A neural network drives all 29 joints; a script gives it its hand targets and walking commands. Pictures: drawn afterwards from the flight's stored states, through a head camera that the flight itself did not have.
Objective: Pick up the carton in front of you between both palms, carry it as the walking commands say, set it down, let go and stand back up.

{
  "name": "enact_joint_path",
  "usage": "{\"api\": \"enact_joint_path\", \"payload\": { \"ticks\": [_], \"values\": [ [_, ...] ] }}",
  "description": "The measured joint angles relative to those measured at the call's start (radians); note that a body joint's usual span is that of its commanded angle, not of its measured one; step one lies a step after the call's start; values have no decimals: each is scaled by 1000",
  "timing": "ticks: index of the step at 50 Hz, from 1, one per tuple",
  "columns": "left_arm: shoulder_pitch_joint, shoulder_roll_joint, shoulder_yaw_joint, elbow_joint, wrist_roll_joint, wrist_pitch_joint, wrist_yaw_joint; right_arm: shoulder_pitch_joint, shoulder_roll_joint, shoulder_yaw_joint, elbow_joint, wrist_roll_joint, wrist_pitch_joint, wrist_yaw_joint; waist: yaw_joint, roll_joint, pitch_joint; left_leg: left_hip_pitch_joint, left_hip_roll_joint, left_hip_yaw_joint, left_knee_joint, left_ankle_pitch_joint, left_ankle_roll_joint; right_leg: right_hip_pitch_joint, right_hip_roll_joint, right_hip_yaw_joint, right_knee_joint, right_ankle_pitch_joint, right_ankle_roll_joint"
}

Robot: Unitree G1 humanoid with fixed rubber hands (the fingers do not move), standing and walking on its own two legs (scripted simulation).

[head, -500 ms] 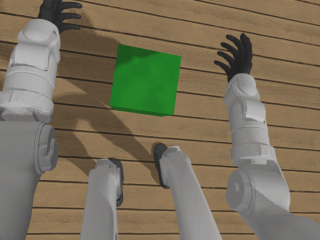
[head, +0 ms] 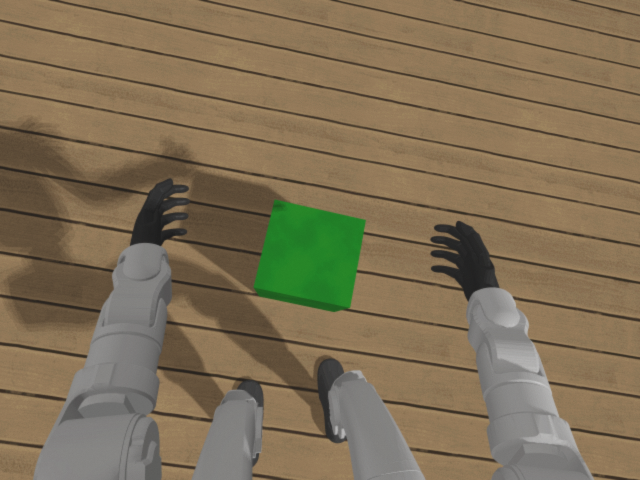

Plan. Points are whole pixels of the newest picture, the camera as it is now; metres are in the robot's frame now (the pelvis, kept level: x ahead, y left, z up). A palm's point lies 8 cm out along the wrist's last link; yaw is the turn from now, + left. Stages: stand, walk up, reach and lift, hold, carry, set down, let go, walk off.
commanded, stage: let go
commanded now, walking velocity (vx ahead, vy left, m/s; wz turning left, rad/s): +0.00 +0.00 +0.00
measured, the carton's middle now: (307, 261) +0.44 -0.07 -0.58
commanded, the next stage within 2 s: stand in 1.06 s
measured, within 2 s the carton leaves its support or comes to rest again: neither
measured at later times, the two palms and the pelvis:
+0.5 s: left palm (67, 359) +0.28 +0.21 -0.02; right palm (548, 387) +0.21 -0.24 +0.01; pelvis +0.06 +0.00 +0.07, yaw -2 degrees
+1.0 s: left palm (29, 439) +0.22 +0.23 +0.00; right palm (554, 390) +0.21 -0.24 +0.01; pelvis +0.05 +0.00 +0.07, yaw -3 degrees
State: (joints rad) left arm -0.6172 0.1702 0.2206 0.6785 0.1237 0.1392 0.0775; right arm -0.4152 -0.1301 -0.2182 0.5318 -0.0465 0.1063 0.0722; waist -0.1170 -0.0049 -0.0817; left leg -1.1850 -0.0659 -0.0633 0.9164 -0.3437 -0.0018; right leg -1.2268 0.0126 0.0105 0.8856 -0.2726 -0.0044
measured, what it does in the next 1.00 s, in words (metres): rises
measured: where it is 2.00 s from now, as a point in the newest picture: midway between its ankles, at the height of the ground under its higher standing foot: (292, 426)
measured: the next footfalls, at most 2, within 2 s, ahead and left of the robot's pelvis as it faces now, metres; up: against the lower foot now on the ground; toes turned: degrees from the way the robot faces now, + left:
none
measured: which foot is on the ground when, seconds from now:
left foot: down 0.00-1.00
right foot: down 0.00-1.00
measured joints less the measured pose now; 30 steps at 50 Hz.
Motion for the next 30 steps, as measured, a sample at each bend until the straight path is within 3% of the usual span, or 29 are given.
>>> {"api": "enact_joint_path", "payload": {
  "ticks": [6, 18, 30],
  "values": [
    [206, -4, -34, -53, -37, -47, -5, 175, -48, 88, -18, 42, -35, 27, 7, -14, 22, 229, 15, -7, -108, 2, -6, 222, 11, -3, -97, -3, -12],
    [543, 17, -94, -90, -67, -135, -49, 547, -52, 201, -126, 87, -89, -2, 16, -35, 54, 639, 42, 0, -301, 5, -4, 624, 31, 13, -279, 2, -18],
    [791, 27, -159, -196, -100, -103, -105, 645, -89, 191, -107, 76, -59, 2, 96, 5, 113, 974, 38, 18, -456, 38, 22, 962, 21, 36, -447, 41, 4]
  ]
}}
